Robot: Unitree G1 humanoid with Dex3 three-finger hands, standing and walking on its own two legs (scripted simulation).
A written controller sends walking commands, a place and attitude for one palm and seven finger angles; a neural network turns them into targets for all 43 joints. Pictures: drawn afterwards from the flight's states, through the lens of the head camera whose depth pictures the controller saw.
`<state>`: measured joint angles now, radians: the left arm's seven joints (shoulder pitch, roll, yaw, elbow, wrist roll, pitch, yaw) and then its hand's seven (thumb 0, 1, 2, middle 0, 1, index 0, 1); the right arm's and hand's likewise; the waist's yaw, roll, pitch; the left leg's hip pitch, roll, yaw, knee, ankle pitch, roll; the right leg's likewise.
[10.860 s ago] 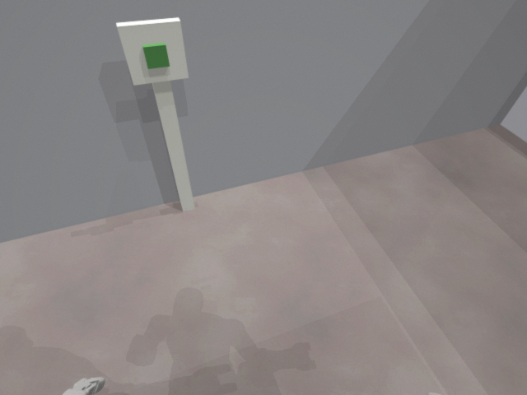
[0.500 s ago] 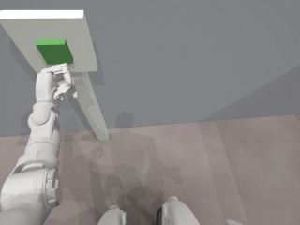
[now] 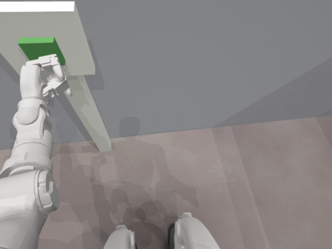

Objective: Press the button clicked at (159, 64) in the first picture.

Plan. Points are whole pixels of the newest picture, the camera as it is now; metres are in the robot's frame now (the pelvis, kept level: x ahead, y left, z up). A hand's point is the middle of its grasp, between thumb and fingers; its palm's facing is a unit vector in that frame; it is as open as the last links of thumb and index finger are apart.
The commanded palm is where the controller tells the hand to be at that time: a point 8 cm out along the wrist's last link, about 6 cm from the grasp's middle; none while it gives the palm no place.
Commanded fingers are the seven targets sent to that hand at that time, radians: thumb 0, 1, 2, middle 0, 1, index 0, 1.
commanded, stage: press the button with the knuckle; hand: left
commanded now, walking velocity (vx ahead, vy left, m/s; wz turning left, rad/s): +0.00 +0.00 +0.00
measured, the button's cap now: (43, 51) +0.55 +0.24 +0.09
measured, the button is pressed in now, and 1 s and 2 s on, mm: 1 5 0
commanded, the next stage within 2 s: hold the button down briefly in 0.34 s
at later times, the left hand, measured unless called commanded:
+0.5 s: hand (63, 77) +0.51 +0.21 +0.05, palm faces +0.06 -1.00 -0.05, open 2.8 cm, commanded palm +0.52 +0.24 +0.06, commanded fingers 0.00 0.90 0.90 -1.30 -1.50 -1.30 -1.50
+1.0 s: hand (63, 79) +0.50 +0.20 +0.05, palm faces +0.07 -1.00 -0.03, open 2.9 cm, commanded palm +0.48 +0.23 +0.06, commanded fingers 0.00 0.90 0.90 -1.30 -1.50 -1.30 -1.50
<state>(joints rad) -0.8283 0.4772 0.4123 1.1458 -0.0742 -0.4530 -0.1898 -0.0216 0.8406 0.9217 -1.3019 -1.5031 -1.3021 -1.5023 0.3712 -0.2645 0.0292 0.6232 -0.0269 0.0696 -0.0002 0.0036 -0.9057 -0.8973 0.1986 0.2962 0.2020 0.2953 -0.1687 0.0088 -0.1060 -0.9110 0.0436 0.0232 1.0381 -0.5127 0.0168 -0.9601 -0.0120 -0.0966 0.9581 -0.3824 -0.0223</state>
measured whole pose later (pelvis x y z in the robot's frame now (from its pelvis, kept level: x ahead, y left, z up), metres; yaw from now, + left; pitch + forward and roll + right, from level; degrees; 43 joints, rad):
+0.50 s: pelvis -0.03 +0.00 -0.02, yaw +1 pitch +24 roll -3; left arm -1.03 0.59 0.40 1.31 -0.03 -0.44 -0.20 -0.03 0.75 0.98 -1.30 -1.50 -1.37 -1.50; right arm 0.38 -0.27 0.07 0.63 -0.04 0.03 -0.01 0.00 -0.91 -0.90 0.20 0.30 0.20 0.30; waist -0.22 0.02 -0.10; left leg -1.06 0.04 -0.01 1.13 -0.50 0.02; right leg -1.08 -0.02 -0.13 1.01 -0.36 -0.02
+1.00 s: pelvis -0.04 +0.00 -0.02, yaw +0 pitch +25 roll -3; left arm -1.03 0.59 0.40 1.27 -0.03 -0.40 -0.17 -0.02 0.76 0.97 -1.30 -1.50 -1.36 -1.50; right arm 0.41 -0.28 0.07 0.62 -0.04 0.01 0.01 0.00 -0.91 -0.90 0.20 0.30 0.20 0.30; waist -0.23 0.01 -0.10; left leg -1.09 0.04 0.00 1.13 -0.48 0.03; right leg -1.11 -0.02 -0.12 1.01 -0.34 -0.02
